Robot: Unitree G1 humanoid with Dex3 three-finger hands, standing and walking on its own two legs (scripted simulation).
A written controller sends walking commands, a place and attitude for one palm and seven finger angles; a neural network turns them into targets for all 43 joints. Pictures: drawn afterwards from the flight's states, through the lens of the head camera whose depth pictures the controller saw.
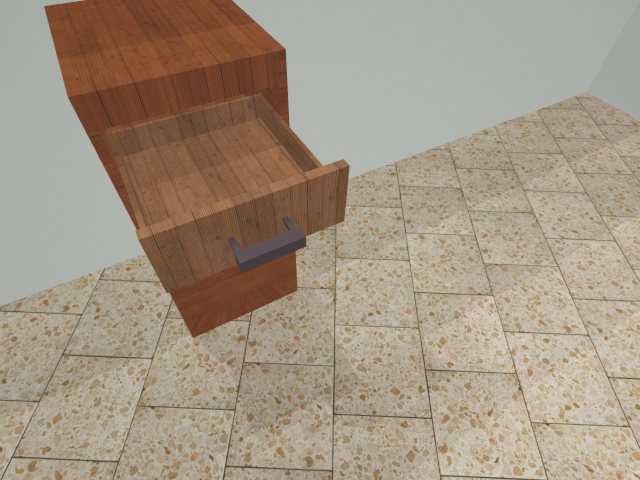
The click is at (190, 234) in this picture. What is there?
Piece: drawer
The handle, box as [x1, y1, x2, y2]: [228, 216, 305, 272]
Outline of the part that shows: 299,227 296,228 287,216 283,217 283,222 289,230 243,249 239,248 233,236 228,238 229,243 234,251 236,262 241,271 245,271 305,246 305,236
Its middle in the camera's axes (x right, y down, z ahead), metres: -0.09 +0.00 +0.64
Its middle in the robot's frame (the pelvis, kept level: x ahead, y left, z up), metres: +0.47 +0.12 -0.02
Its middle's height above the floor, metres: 0.75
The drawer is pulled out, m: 0.29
